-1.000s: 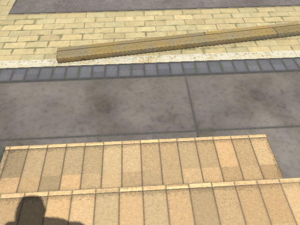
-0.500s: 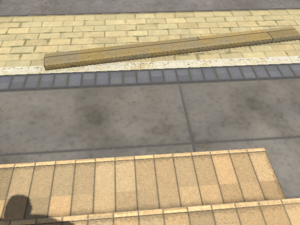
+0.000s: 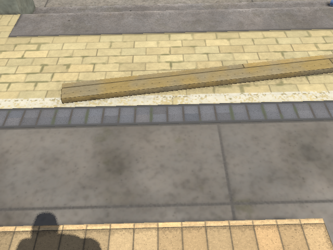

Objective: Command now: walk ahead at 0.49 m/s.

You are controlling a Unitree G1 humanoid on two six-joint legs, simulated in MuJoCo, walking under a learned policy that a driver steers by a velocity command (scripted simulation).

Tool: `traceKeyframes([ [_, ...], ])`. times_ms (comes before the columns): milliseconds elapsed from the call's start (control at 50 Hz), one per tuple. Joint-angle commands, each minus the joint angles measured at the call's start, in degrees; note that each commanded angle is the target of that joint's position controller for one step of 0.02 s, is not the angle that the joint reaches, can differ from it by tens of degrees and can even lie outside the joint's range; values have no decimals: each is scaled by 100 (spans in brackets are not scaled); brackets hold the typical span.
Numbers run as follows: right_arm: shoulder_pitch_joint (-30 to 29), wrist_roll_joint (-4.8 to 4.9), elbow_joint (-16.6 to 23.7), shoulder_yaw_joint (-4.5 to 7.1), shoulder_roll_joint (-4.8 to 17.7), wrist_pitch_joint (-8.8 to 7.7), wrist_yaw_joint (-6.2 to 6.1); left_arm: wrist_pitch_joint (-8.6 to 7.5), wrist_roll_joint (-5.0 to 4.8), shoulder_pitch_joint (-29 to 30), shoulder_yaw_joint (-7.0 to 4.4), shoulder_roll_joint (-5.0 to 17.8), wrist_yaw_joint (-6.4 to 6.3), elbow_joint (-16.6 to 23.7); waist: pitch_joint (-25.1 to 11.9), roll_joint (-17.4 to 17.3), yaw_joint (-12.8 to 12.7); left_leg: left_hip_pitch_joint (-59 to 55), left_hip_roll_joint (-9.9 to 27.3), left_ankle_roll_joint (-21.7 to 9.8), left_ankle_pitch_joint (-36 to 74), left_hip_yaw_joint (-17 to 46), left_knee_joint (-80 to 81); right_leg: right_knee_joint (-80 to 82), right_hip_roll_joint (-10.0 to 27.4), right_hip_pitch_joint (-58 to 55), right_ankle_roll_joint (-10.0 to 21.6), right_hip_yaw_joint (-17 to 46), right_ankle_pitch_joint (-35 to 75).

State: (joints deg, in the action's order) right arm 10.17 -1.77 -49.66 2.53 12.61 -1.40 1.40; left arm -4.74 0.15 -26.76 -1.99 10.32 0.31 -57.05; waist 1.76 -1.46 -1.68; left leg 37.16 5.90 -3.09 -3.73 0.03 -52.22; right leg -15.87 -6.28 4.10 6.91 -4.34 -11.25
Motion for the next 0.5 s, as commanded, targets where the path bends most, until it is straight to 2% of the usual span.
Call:
traceKeyframes([
  [20,-452,-12,349,-34,93,-14,63,-74,-11,-173,-62,635,-50,219,346,445,46,-252,-180,83,867,-292,699,697,1450,466,233,845,2342],
  [60,-764,57,459,-71,76,-8,49,-78,-18,-197,-48,681,-69,189,357,485,27,-965,-443,101,995,-463,1275,657,1221,761,85,543,2680],
  [80,-263,26,214,-4,204,-7,44,-97,51,-275,-64,786,-89,143,25,793,100,-1291,-461,-27,1525,-461,378,472,1440,566,140,577,2976],
  [100,-165,8,148,40,369,-5,22,-82,78,-300,-42,732,-107,112,82,673,157,-895,-356,-89,1207,-287,282,219,1535,165,193,571,3103],
  [120,-302,-39,186,65,451,-21,4,-56,108,-376,-23,681,-127,95,176,531,93,-598,-353,-146,817,-294,282,14,1633,-185,291,621,3326],
  [160,-348,-86,198,79,418,-89,-24,3,175,-302,-11,709,-170,112,259,414,146,-696,-518,-289,-24,-409,513,-575,1747,-513,427,587,4426],
  [180,23,-78,67,88,382,-117,-49,28,182,-91,-15,752,-191,167,152,481,332,-1373,-688,-390,-457,-513,730,-1019,1707,-287,390,458,5106],
  [200,779,-60,-201,127,407,-145,-71,38,174,113,-20,795,-198,207,-61,536,643,-2339,-857,-500,-702,-536,1027,-1813,1623,55,332,409,5484],
  [220,938,18,-170,133,380,-189,-97,79,91,-51,-37,898,-215,110,-50,390,714,-2797,-921,-504,-1575,-404,2502,-2586,1444,179,303,506,4476],
  [240,1832,-81,-352,334,1086,-226,-139,70,39,-319,-9,663,-214,202,-746,-589,940,-4299,402,-990,-370,1130,2455,-4673,1111,1165,101,297,2681],
  [260,1876,15,-284,259,1028,-245,-52,38,84,-724,-15,357,-232,168,-1161,-900,408,-5249,1606,-1342,1313,2893,2500,-6163,286,2706,-6,467,-2176],
  [280,1915,244,-379,309,1091,-212,-32,34,98,-441,-123,768,-175,197,-809,-690,690,-4922,1632,-2021,942,3341,3111,-6512,220,3678,-87,865,-1920],
  [300,1543,191,-318,262,874,-233,-24,30,57,204,-230,1038,-142,351,-192,-259,578,-4329,1586,-1991,544,2856,3353,-6325,596,3887,-118,1032,-1506],
  [320,1210,168,-302,193,659,-268,-5,45,20,488,-265,1005,-111,391,285,-91,399,-3491,1380,-1754,742,2307,3520,-5758,784,3581,-174,1085,-1256],
  [340,1085,116,-319,154,581,-302,-17,136,31,540,-265,849,-93,380,415,-80,195,-2945,1151,-1530,708,1851,3633,-5329,917,3179,-265,1125,-1135],
  [380,1193,97,-380,117,554,-354,-116,352,124,639,-253,617,15,340,483,-50,62,-2600,828,-1299,505,1407,3876,-4784,960,2879,-426,945,-838],
  [400,1341,85,-493,149,645,-369,-145,441,195,717,-220,509,49,362,436,-66,35,-2523,741,-1257,923,1134,3852,-4621,942,2809,-490,732,-591],
  [420,1432,89,-523,152,697,-385,-159,496,189,858,-219,496,65,414,427,-47,16,-2530,654,-1204,1333,903,3822,-4350,985,2873,-520,643,-301],
  [440,1561,45,-576,171,754,-426,-154,516,199,897,-221,505,103,375,263,-105,48,-2684,634,-1200,1391,761,3609,-4425,1015,2961,-460,485,422],
  [460,1704,86,-604,159,750,-434,-165,511,218,1054,-225,532,132,385,179,-59,89,-2799,592,-1128,1395,702,3535,-4261,1062,3093,-416,474,808],
  [480,1929,117,-731,131,693,-527,-203,444,143,1815,-306,713,110,675,321,-108,297,-3373,502,-921,605,848,3604,-3788,1122,3837,-414,793,1291],
  [500,1986,152,-739,128,732,-594,-232,394,136,2172,-315,775,93,815,399,-208,392,-3600,569,-910,344,978,3657,-3418,1131,4133,-436,837,1482],
])
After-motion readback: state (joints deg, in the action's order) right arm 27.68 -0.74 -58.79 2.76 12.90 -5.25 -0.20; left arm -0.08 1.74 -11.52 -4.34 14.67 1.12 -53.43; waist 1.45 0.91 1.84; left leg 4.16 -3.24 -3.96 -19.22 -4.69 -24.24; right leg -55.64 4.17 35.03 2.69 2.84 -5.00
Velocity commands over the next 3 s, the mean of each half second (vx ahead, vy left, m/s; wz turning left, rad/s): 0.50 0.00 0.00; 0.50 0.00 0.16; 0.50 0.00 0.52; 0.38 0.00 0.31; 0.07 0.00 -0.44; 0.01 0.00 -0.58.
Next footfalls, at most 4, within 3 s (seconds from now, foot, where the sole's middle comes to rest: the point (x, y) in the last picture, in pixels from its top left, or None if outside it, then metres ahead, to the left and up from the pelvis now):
0.20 left None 0.22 0.11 -0.78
0.80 right None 0.56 -0.15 -0.93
1.44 left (152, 200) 0.89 0.15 -1.08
1.86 right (167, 159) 1.16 0.08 -1.08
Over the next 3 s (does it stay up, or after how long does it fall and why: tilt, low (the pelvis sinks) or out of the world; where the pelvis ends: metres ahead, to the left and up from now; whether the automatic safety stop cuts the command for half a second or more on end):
stays up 1.00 0.08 -0.30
